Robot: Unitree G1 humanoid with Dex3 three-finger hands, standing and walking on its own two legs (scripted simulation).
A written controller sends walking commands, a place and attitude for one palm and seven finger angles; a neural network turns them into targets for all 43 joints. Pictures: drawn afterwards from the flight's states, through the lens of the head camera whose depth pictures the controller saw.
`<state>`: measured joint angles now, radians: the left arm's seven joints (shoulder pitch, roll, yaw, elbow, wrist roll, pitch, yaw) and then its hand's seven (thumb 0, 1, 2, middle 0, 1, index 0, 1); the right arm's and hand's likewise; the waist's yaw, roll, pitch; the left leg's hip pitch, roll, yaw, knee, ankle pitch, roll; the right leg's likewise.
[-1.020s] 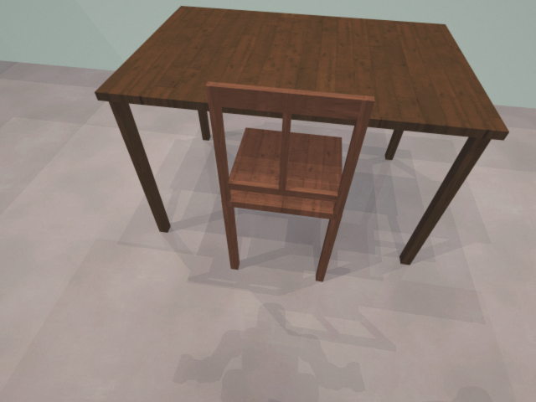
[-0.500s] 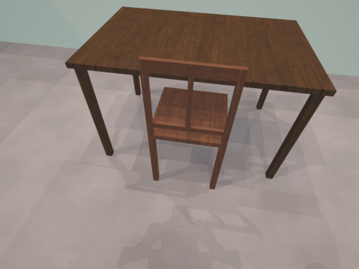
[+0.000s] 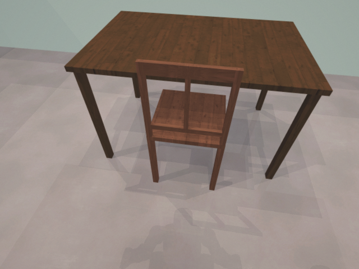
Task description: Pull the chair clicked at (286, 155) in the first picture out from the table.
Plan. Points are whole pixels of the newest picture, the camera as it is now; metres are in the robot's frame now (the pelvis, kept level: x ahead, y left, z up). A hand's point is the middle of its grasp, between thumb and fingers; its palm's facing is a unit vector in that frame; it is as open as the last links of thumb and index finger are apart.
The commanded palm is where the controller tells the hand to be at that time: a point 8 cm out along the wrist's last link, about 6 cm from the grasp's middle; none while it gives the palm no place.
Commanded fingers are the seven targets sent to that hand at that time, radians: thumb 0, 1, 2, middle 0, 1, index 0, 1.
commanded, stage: look at it before walking up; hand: left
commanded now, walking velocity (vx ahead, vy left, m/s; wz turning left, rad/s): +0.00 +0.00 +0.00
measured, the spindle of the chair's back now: (186, 105) +0.77 +0.01 -0.11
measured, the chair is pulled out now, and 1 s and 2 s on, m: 0.00 0.00 0.00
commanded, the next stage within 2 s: turn to face it in 0.42 s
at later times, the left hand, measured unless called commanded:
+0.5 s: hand out of the picture +0.05 +0.22 -0.16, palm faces -0.01 -0.96 -0.30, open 7.4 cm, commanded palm none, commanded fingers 0.00 0.90 0.90 -0.20 -0.30 -0.20 -0.30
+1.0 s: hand out of the picture +0.04 +0.16 -0.18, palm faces -0.03 -0.98 -0.21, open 7.4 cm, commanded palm none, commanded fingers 0.00 0.90 0.90 -0.20 -0.30 -0.20 -0.30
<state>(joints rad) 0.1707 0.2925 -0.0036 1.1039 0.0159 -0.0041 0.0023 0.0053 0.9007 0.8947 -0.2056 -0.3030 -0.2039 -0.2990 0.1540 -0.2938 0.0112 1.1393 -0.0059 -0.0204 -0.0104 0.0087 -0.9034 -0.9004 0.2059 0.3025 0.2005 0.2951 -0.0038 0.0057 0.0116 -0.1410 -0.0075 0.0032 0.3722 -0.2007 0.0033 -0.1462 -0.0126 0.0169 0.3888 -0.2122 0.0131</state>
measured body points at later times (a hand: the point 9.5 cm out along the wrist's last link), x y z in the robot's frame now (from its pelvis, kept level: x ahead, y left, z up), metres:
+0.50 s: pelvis +0.00 +0.00 +0.00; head +0.00 -0.01 +0.45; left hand +0.05 +0.27 -0.14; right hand +0.06 -0.28 -0.14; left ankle +0.00 +0.12 -0.75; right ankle +0.00 -0.13 -0.75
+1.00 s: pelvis +0.05 -0.03 -0.02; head +0.04 -0.04 +0.43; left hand +0.05 +0.21 -0.17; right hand +0.01 -0.28 -0.18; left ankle +0.00 +0.11 -0.73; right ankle +0.01 -0.12 -0.75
